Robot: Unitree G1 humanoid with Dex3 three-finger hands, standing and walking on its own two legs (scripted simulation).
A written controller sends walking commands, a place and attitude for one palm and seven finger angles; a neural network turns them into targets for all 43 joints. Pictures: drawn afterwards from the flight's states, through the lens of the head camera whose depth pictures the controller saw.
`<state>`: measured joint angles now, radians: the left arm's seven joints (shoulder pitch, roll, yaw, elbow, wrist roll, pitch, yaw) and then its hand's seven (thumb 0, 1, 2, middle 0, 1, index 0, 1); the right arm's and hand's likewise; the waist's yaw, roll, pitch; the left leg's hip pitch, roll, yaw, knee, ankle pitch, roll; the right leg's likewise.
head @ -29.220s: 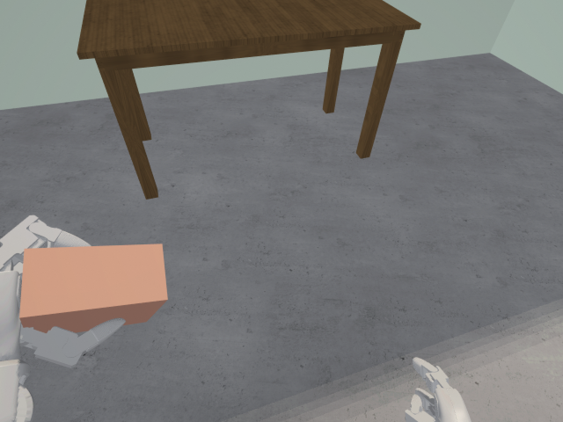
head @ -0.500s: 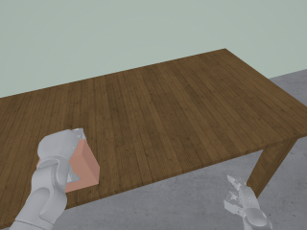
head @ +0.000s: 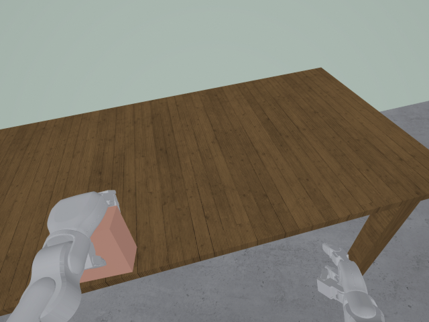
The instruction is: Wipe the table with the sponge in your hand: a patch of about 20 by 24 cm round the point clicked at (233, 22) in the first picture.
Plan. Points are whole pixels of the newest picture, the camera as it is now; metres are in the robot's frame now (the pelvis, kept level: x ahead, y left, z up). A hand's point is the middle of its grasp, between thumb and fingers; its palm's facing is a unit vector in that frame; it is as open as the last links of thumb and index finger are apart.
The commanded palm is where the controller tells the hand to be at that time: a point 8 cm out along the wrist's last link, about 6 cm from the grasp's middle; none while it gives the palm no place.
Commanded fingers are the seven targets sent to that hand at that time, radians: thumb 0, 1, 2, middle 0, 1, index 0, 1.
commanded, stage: move the sponge above the wiping area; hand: left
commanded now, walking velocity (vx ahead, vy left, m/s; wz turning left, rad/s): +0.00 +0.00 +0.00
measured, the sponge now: (100, 251) +0.21 +0.27 +0.02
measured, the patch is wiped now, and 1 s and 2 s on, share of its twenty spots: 0.00 0.00 0.00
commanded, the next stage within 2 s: lower the sponge onto the table in 1.60 s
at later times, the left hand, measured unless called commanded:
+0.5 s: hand (101, 229) +0.23 +0.26 +0.08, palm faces -0.06 -0.13 -0.99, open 10.3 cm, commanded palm +0.22 +0.27 +0.18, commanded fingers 0.00 0.10 1.30 -1.20 -1.60 -1.20 -1.60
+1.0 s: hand (99, 211) +0.25 +0.26 +0.10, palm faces +0.04 -0.07 -1.00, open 10.3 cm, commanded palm +0.23 +0.28 +0.18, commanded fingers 0.00 0.10 1.30 -1.20 -1.60 -1.20 -1.60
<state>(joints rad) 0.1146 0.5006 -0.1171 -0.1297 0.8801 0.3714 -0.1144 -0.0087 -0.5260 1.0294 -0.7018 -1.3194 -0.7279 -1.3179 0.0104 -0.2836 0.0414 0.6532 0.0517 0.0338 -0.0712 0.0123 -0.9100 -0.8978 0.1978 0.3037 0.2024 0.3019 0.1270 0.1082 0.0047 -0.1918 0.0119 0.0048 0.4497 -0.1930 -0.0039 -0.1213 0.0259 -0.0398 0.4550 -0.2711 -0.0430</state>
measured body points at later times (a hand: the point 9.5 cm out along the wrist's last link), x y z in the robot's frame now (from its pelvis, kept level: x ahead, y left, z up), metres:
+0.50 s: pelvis +0.00 +0.01 +0.00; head -0.02 -0.03 +0.45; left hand +0.23 +0.26 +0.13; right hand +0.25 -0.19 -0.07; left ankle +0.03 +0.13 -0.74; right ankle -0.01 -0.09 -0.74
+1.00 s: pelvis +0.00 +0.00 +0.00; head -0.03 -0.03 +0.45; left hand +0.24 +0.26 +0.15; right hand +0.24 -0.19 -0.07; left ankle +0.03 +0.13 -0.74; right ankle -0.01 -0.09 -0.74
